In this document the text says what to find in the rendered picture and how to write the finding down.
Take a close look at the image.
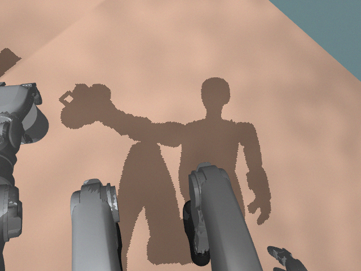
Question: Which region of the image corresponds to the left robot hand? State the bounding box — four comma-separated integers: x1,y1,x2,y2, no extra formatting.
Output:
0,82,42,145

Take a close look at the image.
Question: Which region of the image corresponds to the mug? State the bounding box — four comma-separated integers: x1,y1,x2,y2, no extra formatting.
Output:
22,103,49,144

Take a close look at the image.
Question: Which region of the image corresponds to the right robot foot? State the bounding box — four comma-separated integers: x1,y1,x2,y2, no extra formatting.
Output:
183,200,210,266

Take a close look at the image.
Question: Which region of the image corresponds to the left robot arm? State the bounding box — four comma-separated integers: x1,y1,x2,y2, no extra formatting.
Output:
0,113,23,271

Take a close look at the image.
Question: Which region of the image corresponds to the right robot hand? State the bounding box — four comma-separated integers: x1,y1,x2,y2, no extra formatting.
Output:
267,246,307,271

